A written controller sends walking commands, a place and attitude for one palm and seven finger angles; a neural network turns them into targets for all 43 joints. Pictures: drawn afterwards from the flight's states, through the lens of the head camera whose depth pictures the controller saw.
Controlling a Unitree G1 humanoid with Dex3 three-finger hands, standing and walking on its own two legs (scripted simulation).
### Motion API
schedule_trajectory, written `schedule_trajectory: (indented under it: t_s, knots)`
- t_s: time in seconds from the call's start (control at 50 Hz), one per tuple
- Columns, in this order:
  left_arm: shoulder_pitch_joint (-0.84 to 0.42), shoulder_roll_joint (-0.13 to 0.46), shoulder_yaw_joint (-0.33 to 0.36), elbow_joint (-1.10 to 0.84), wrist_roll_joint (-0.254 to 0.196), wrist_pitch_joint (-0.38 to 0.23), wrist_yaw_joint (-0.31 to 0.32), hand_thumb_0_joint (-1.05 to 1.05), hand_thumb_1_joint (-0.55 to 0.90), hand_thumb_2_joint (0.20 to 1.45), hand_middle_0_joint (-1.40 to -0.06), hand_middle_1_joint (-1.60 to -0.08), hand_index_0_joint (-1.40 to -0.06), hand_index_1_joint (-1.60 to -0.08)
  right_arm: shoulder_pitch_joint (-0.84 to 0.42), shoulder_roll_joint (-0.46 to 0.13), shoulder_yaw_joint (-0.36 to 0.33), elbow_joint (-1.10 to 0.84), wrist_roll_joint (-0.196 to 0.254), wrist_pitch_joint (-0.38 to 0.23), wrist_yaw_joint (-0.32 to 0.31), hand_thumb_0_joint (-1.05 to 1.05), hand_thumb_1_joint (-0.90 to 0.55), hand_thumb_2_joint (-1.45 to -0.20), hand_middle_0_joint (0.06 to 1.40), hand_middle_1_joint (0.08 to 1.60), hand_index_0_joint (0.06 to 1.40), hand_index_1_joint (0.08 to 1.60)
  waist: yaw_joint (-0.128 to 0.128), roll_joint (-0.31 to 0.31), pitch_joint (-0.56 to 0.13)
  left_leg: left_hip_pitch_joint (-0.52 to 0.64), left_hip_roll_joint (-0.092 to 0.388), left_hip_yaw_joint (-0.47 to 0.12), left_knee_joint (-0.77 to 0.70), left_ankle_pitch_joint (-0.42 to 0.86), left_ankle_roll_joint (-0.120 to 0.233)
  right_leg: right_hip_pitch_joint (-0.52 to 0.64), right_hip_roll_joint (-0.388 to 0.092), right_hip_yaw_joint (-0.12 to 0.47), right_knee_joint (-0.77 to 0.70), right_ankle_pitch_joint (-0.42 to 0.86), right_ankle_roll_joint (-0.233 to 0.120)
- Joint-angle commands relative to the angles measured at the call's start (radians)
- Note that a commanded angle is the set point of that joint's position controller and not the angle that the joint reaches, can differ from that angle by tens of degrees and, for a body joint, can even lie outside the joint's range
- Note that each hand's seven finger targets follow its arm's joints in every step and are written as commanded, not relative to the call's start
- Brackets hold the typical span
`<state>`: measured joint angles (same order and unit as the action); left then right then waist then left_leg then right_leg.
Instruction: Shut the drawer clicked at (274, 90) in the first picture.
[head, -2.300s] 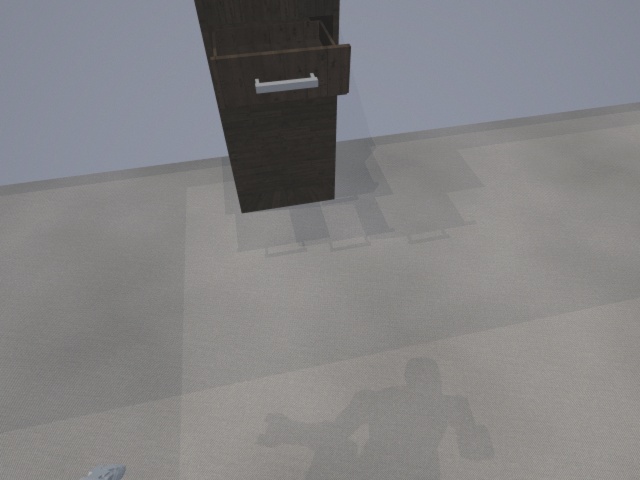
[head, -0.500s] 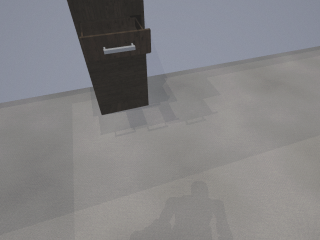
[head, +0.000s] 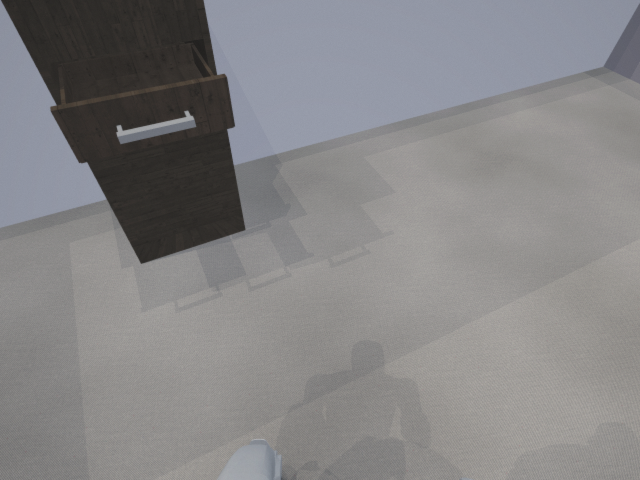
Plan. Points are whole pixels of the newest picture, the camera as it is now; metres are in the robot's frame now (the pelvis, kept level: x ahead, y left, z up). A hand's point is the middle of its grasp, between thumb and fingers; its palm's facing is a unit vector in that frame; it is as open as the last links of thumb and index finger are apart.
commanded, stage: walk to a spot facing it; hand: left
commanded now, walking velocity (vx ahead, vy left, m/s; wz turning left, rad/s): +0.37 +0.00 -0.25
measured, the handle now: (156, 125) +0.83 +0.49 -0.04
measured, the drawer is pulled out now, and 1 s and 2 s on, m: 0.24 0.24 0.24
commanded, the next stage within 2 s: turn to face it in 0.62 s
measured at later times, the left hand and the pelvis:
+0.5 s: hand (238, 359) +0.32 +0.18 -0.16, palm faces -0.20 -0.96 -0.21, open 7.4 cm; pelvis +0.20 +0.01 +0.00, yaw -13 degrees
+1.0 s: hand (258, 336) +0.39 +0.16 -0.20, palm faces -0.09 -0.98 -0.15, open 7.3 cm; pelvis +0.37 -0.01 -0.02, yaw -9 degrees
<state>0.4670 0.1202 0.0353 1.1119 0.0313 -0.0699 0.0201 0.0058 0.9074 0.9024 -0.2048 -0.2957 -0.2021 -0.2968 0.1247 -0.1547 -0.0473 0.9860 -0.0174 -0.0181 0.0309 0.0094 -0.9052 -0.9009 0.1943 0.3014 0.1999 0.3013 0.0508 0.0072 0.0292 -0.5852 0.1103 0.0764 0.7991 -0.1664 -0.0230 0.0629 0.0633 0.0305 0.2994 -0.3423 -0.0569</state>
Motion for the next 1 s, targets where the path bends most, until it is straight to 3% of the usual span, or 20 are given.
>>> schedule_trajectory:
  t_s: [0.0,0.02,0.04,0.06,0.08,0.12,0.16,0.22,0.38,0.46,0.48,0.5,0.52,0.54,0.58,0.66,0.84,0.9,0.94,0.98]
  knots:
    - [0.037,0.184,0.042,-0.026,-0.005,-0.015,0.013,0.000,0.900,0.900,-0.200,-0.300,-0.200,-0.300,0.012,-0.068,-0.022,-0.065,0.001,-0.044,-0.007,0.000,-0.900,-0.900,0.200,0.300,0.200,0.300,-0.065,-0.111,0.075,0.233,-0.071,0.055,-0.156,-0.027,0.045,-0.148,-0.242,0.107,0.060,0.663,-0.095]
    - [0.028,0.178,0.045,-0.029,-0.008,-0.013,0.012,0.000,0.900,0.900,-0.200,-0.300,-0.200,-0.300,0.146,-0.091,-0.029,-0.023,-0.006,-0.049,-0.019,0.000,-0.900,-0.900,0.200,0.300,0.200,0.300,-0.119,-0.086,0.023,0.418,-0.086,0.045,-0.217,0.008,0.058,-0.213,-0.204,0.084,0.222,0.686,-0.074]
    - [0.039,0.149,0.045,-0.036,-0.015,-0.013,0.006,0.000,0.900,0.900,-0.200,-0.300,-0.200,-0.300,0.312,-0.157,-0.045,0.022,-0.015,-0.052,-0.034,0.000,-0.900,-0.900,0.200,0.300,0.200,0.300,-0.178,0.001,-0.091,0.666,0.001,-0.054,-0.254,-0.012,0.089,-0.336,-0.153,0.062,0.459,0.549,-0.050]
    - [0.100,0.091,0.045,-0.057,-0.028,-0.007,-0.008,0.000,0.900,0.900,-0.200,-0.300,-0.200,-0.300,0.417,-0.269,-0.068,0.041,-0.029,-0.056,-0.042,0.000,-0.900,-0.900,0.200,0.300,0.200,0.300,-0.173,0.276,-0.207,0.827,0.310,-0.478,-0.408,-0.098,0.196,-0.548,-0.004,-0.053,0.835,-0.025,-0.005]
    - [0.034,0.092,0.033,-0.095,-0.022,-0.013,-0.010,0.000,0.900,0.900,-0.200,-0.300,-0.200,-0.300,0.422,-0.278,-0.061,0.030,-0.005,-0.045,-0.045,0.000,-0.900,-0.900,0.200,0.300,0.200,0.300,-0.157,0.197,-0.167,0.726,0.384,-0.641,-0.541,-0.176,0.247,-0.621,-0.016,0.003,0.998,-0.190,-0.015]
    - [-0.043,0.089,0.037,-0.097,-0.010,0.006,-0.017,0.000,0.900,0.900,-0.200,-0.300,-0.200,-0.300,0.225,-0.162,-0.041,-0.006,-0.005,-0.050,-0.046,0.000,-0.900,-0.900,0.200,0.300,0.200,0.300,-0.092,0.181,0.010,0.440,0.340,-0.499,-0.640,-0.484,0.222,-0.707,-0.115,0.000,1.093,-0.068,-0.009]
    - [-0.042,0.071,0.040,-0.083,0.003,0.033,-0.031,0.000,0.900,0.900,-0.200,-0.300,-0.200,-0.300,0.159,-0.086,-0.022,-0.011,-0.009,-0.061,-0.049,0.000,-0.900,-0.900,0.200,0.300,0.200,0.300,-0.040,0.118,0.087,0.261,0.275,-0.323,-0.653,-0.396,0.187,-0.655,-0.159,0.007,1.031,0.005,-0.001]
    - [-0.021,0.035,0.039,-0.084,0.007,0.061,-0.040,0.000,0.900,0.900,-0.200,-0.300,-0.200,-0.300,0.149,-0.079,-0.031,-0.005,-0.011,-0.079,-0.048,0.000,-0.900,-0.900,0.200,0.300,0.200,0.300,0.002,0.075,0.040,0.195,0.218,-0.114,-0.646,-0.221,0.171,-0.571,-0.183,-0.024,0.878,0.067,0.018]
    - [-0.280,0.075,0.042,-0.186,0.003,0.057,-0.057,0.000,0.900,0.900,-0.200,-0.300,-0.200,-0.300,0.258,-0.152,-0.041,0.026,-0.013,-0.069,-0.037,0.000,-0.900,-0.900,0.200,0.300,0.200,0.300,-0.071,0.065,0.071,0.376,0.233,-0.011,-0.639,-0.148,0.179,-0.554,-0.169,-0.113,0.435,0.130,0.048]
    - [-0.273,0.092,0.043,-0.185,0.005,0.043,-0.058,0.000,0.900,0.900,-0.200,-0.300,-0.200,-0.300,0.269,-0.179,-0.038,0.036,-0.018,-0.051,-0.037,0.000,-0.900,-0.900,0.200,0.300,0.200,0.300,-0.059,0.066,0.037,0.440,0.221,0.057,-0.476,-0.019,0.138,-0.405,-0.109,-0.178,0.278,0.106,0.037]
    - [-0.206,0.116,0.048,-0.160,0.007,0.037,-0.052,0.000,0.900,0.900,-0.200,-0.300,-0.200,-0.300,0.268,-0.167,-0.034,0.038,-0.015,-0.048,-0.036,0.000,-0.900,-0.900,0.200,0.300,0.200,0.300,-0.020,0.022,0.013,0.396,0.186,0.094,-0.339,0.067,0.111,-0.273,-0.077,-0.192,0.212,0.118,0.020]
    - [-0.077,0.174,0.064,-0.121,0.009,0.026,-0.046,0.000,0.900,0.900,-0.200,-0.300,-0.200,-0.300,0.251,-0.148,-0.026,0.029,-0.007,-0.050,-0.030,0.000,-0.900,-0.900,0.200,0.300,0.200,0.300,0.045,-0.052,-0.056,0.272,0.130,0.177,-0.094,0.116,0.066,-0.061,-0.148,-0.089,0.166,0.070,-0.027]
    - [0.059,0.297,0.092,-0.088,0.006,0.015,-0.032,0.000,0.900,0.900,-0.200,-0.300,-0.200,-0.300,0.227,-0.083,-0.007,-0.012,0.006,-0.057,-0.021,0.000,-0.900,-0.900,0.200,0.300,0.200,0.300,0.087,-0.320,-0.139,-0.004,0.008,0.229,0.218,-0.232,0.015,0.151,-0.409,0.312,0.052,0.091,-0.137]
    - [0.102,0.342,0.094,-0.076,-0.017,0.014,-0.025,0.000,0.900,0.900,-0.200,-0.300,-0.200,-0.300,0.167,-0.125,-0.011,-0.041,0.005,-0.055,-0.023,0.000,-0.900,-0.900,0.200,0.300,0.200,0.300,0.096,-0.264,-0.167,-0.108,-0.022,0.090,0.396,-0.411,0.013,0.156,-0.494,0.473,-0.038,0.125,-0.210]
    - [-0.044,0.259,0.073,-0.103,-0.017,0.015,-0.012,0.000,0.900,0.900,-0.200,-0.300,-0.200,-0.300,0.103,-0.119,-0.020,-0.035,-0.002,-0.048,-0.025,0.000,-0.900,-0.900,0.200,0.300,0.200,0.300,0.040,-0.104,-0.047,-0.136,0.049,-0.028,0.462,-0.254,0.017,-0.027,-0.443,0.352,-0.068,0.076,-0.185]
    - [-0.164,0.181,0.041,-0.116,-0.007,-0.003,-0.004,0.000,0.900,0.900,-0.200,-0.300,-0.200,-0.300,0.204,-0.066,-0.012,0.022,-0.010,-0.013,-0.024,0.000,-0.900,-0.900,0.200,0.300,0.200,0.300,-0.070,-0.095,0.003,0.040,0.059,-0.005,0.263,-0.161,-0.021,-0.247,-0.347,0.076,-0.086,0.322,-0.129]
    - [-0.120,0.175,0.031,-0.057,-0.009,0.004,0.008,0.000,0.900,0.900,-0.200,-0.300,-0.200,-0.300,0.104,-0.040,0.003,0.007,0.002,-0.009,-0.014,0.000,-0.900,-0.900,0.200,0.300,0.200,0.300,-0.048,-0.131,0.046,0.179,-0.014,0.034,-0.105,-0.039,0.011,-0.192,-0.322,-0.107,-0.003,0.524,-0.052]
    - [-0.131,0.177,0.039,-0.071,-0.014,0.026,0.014,0.000,0.900,0.900,-0.200,-0.300,-0.200,-0.300,0.239,-0.116,-0.013,0.031,-0.005,-0.008,-0.021,0.000,-0.900,-0.900,0.200,0.300,0.200,0.300,-0.112,-0.004,-0.029,0.421,-0.016,0.006,-0.272,0.217,0.035,-0.232,-0.280,-0.188,0.297,0.484,0.023]
    - [-0.086,0.125,0.032,-0.117,-0.027,0.038,0.012,0.000,0.900,0.900,-0.200,-0.300,-0.200,-0.300,0.336,-0.268,-0.041,0.023,-0.008,-0.002,-0.037,0.000,-0.900,-0.900,0.200,0.300,0.200,0.300,-0.120,0.325,-0.143,0.603,0.322,-0.436,-0.413,0.650,0.251,-0.494,-0.088,-0.189,0.790,-0.347,0.102]
    - [-0.186,0.140,0.038,-0.136,-0.018,0.055,0.010,0.000,0.900,0.900,-0.200,-0.300,-0.200,-0.300,0.230,-0.242,-0.039,-0.006,0.001,0.005,-0.052,0.000,-0.900,-0.900,0.200,0.300,0.200,0.300,-0.101,0.202,-0.096,0.476,0.288,-0.474,-0.482,0.264,0.262,-0.612,-0.137,-0.049,0.956,-0.247,0.098]
